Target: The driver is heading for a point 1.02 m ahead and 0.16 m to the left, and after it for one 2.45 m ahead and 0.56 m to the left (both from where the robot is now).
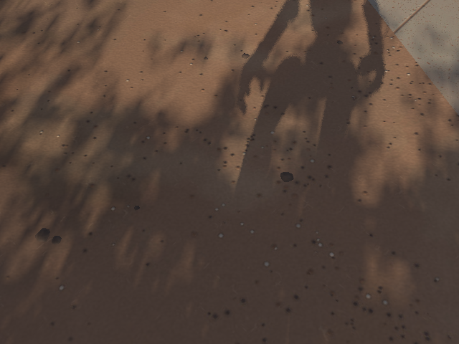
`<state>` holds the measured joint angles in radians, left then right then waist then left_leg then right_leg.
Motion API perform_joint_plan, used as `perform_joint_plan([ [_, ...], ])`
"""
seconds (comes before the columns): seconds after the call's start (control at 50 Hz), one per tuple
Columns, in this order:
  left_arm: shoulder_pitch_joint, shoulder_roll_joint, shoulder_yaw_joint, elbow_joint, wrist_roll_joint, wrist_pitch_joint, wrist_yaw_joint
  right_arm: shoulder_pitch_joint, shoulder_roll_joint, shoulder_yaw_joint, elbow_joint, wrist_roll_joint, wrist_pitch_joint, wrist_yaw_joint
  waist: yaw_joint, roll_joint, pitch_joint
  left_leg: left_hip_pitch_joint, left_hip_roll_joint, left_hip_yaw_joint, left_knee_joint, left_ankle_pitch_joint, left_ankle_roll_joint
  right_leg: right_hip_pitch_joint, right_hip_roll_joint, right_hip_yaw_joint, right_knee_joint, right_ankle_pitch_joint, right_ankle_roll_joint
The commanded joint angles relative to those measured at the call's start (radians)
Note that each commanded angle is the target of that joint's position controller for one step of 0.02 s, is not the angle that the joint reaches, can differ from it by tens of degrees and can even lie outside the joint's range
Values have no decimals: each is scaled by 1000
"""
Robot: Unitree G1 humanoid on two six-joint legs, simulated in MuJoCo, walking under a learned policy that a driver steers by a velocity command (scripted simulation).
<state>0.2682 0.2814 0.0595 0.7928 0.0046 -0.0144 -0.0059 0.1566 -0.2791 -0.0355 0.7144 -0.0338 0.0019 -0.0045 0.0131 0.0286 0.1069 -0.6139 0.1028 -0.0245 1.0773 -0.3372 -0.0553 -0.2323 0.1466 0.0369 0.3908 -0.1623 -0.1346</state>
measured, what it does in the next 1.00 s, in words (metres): walks ahead: left foot, then right foot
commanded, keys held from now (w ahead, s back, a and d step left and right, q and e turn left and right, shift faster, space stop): e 0.02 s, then no key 0.30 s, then q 0.06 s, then w+q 0.62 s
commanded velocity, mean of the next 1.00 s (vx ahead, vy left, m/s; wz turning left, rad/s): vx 0.25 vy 0.00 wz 0.12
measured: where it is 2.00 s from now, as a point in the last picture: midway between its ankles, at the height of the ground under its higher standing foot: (171, 214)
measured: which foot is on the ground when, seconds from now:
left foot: up 0.00-0.28, down 0.30-0.70, up 0.72-1.00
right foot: down 0.00-0.32, up 0.34-0.68, down 0.70-1.00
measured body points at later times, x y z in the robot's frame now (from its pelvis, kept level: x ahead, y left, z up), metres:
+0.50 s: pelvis +0.12 +0.05 +0.00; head +0.14 +0.06 +0.45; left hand +0.24 +0.30 -0.13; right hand +0.18 -0.22 -0.11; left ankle +0.16 +0.12 -0.74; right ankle +0.05 -0.07 -0.69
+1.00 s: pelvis +0.24 +0.04 +0.00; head +0.26 +0.03 +0.45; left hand +0.18 +0.31 -0.12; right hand +0.47 -0.17 -0.11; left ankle +0.32 +0.20 -0.69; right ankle +0.14 -0.09 -0.74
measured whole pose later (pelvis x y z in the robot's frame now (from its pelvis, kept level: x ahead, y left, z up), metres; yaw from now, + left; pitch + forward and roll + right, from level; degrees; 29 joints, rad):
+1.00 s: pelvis +0.24 +0.04 +0.00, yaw +13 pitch +2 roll -1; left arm 0.39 0.26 0.03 0.90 0.03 -0.08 0.01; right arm 0.13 -0.30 -0.07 0.73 -0.04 0.02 0.08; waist 0.06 0.05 0.00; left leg -0.65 0.05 -0.01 0.88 -0.14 0.00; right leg 0.07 0.00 -0.12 0.20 -0.30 -0.01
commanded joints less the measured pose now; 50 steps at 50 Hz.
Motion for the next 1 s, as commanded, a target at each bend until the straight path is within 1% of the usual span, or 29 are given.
perform_joint_plan([
  [0.02, 22, 153, 39, -59, 1, -12, 7, 103, -76, -21, -28, 1, 17, -6, -34, -63, -174, 49, -26, 22, -45, 77, -8, 76, -255, 195, -42, 786, -117],
  [0.1, 82, 135, 31, -36, 5, -5, 15, 22, -80, -18, -45, 8, 21, -10, 9, -91, -165, 21, -36, 14, -159, 148, 14, 157, -264, 214, -27, 756, -75],
  [0.2, 115, 128, 22, -10, 19, 5, 26, -24, -84, -13, -51, 17, 11, -14, 38, -104, -134, 61, -75, 13, -296, 90, 54, 237, -291, 247, 40, 823, -70],
  [0.24, 97, 130, 19, -6, 21, 10, 30, -5, -84, -12, -43, 21, 4, -18, 29, -110, -120, 140, -95, 18, -387, 54, 76, 223, -291, 262, 76, 826, -59],
  [0.26, 79, 131, 18, -5, 18, 11, 32, 23, -85, -12, -33, 23, 0, -21, 14, -112, -116, 206, -105, 22, -462, 59, 88, 205, -283, 271, 98, 807, -44],
  [0.28, 53, 132, 16, -5, 7, 11, 35, 67, -80, -12, -17, 20, -6, -25, -19, -101, -118, 305, -110, 27, -586, 136, 101, 177, -260, 267, 140, 769, -16],
  [0.3, 27, 122, 9, -13, -7, 3, 36, 124, -87, -13, -1, 12, -18, -32, -53, -69, -150, 467, -57, -23, -698, 359, 120, 107, -224, 258, 200, 665, 26],
  [0.32, 52, 69, -10, -40, -9, -8, 36, 169, -150, -18, -10, 3, -28, -42, -47, 83, -240, 636, 165, -232, -693, 788, 181, 14, -149, 195, 350, 297, 70],
  [0.34, 149, 71, -1, -2, -9, 17, 40, 144, -153, -14, -3, 30, -15, -34, -13, 216, -291, 626, 303, -388, -668, 1090, 351, -32, 2, 105, 449, -413, 94],
  [0.36, 128, 102, 1, 25, 17, 35, 42, 138, -85, 9, 8, 36, -14, -21, -10, 116, -242, 554, 286, -407, -705, 956, 376, -47, -29, 119, 512, -494, 100],
  [0.38, 93, 90, -1, 35, 23, 45, 39, 96, -62, 19, 12, 30, -16, -14, 2, 78, -173, 488, 229, -350, -735, 795, 348, -50, -52, 105, 512, -454, 113],
  [0.4, 83, 86, -3, 40, 27, 48, 32, 69, -79, 13, 16, 23, -7, -10, 20, 72, -155, 469, 161, -315, -772, 515, 297, -59, -74, 72, 478, -412, 122],
  [0.42, 55, 101, 0, 31, 34, 48, 23, 83, -133, -8, 26, 24, 2, -8, 12, 122, -115, 468, 121, -323, -818, 281, 271, -107, -80, 31, 464, -384, 127],
  [0.44, 35, 107, -1, 31, 36, 46, 14, 93, -156, -21, 33, 23, 10, -5, 4, 135, -99, 460, 88, -330, -856, 89, 262, -126, -79, 10, 471, -352, 134],
  [0.46, 12, 105, -3, 27, 34, 41, 7, 100, -158, -27, 37, 23, 13, 0, -2, 123, -91, 451, 77, -343, -888, -40, 261, -139, -80, -1, 464, -332, 139],
  [0.52, -52, 77, -12, 10, 28, 18, 0, 124, -161, -44, 54, 26, 5, 8, -15, 98, -83, 446, 67, -362, -923, -111, 279, -159, -92, -17, 400, -299, 153],
  [0.6, -87, 70, -18, -8, 22, -8, 7, 124, -169, -64, 63, 22, 3, 15, -19, 111, -111, 400, 46, -380, -911, -159, 280, -92, -91, -22, 279, -292, 143],
  [0.64, -51, 66, -21, -5, 15, -18, 14, 88, -169, -73, 54, 22, 11, 22, 7, 114, -111, 312, 19, -377, -889, -184, 260, 18, -78, -35, 158, -248, 125],
  [0.68, 56, 65, -19, 22, 13, -29, 29, 33, -157, -79, 36, 24, 21, 21, 74, 76, -99, 141, -51, -343, -806, -244, 201, 235, -75, -48, -54, -125, 93],
  [0.7, 138, 132, -3, 39, 22, -36, 43, -2, -117, -72, 8, 28, 14, 20, 111, -24, -97, -51, -113, -278, -671, -275, 141, 402, -191, 67, -126, -229, 65],
  [0.72, 174, 229, 17, 30, 30, -37, 56, -2, -8, -41, -32, 44, 0, 24, 114, -257, -150, -157, -218, -102, -354, -262, 104, 451, -483, 422, -272, -555, 2],
  [0.74, 81, 274, 35, 20, 47, -36, 60, -16, -61, -45, -39, 17, -6, 23, 70, -201, -40, -210, -174, -69, -199, -136, 104, 266, -583, 578, -333, -647, -69],
  [0.76, 25, 197, 19, 8, 38, -41, 56, 3, -109, -58, -26, 9, -10, 32, 22, -107, 4, -183, -115, -108, -139, -49, 108, 206, -538, 507, -322, -603, -74],
  [0.78, -18, 143, 5, -1, 22, -51, 47, 52, -114, -62, 0, 7, -13, 42, -12, -100, 10, -167, -106, -98, -116, 8, 96, 204, -473, 397, -321, -499, -43],
  [0.8, -23, 126, -1, -5, 18, -61, 42, 75, -113, -64, 15, 1, -11, 49, -16, -120, -2, -155, -103, -76, -82, 48, 80, 216, -424, 291, -321, -367, -23],
  [0.82, -4, 119, -3, 2, 17, -69, 41, 72, -110, -63, 18, -6, -7, 57, -9, -129, -8, -153, -94, -50, -42, 77, 69, 222, -396, 210, -315, -266, -17],
  [0.86, 55, 118, -1, 26, 18, -79, 31, 20, -87, -55, -8, -6, -1, 67, 14, -118, -13, -178, -79, -30, -20, 120, 56, 242, -377, 115, -301, -121, -15],
  [0.94, 114, 110, 1, 54, 24, -81, 16, -108, -64, -39, -66, -4, 6, 88, 50, -127, 9, -193, -58, 6, -134, 188, 45, 262, -377, -6, -274, 91, -16],
  [1.0, 123, 124, 4, 64, 22, -82, 14, -191, -49, -25, -106, -4, 4, 102, 64, -141, 19, -103, -54, 71, -299, 216, 70, 245, -382, -84, -251, 201, 2],
])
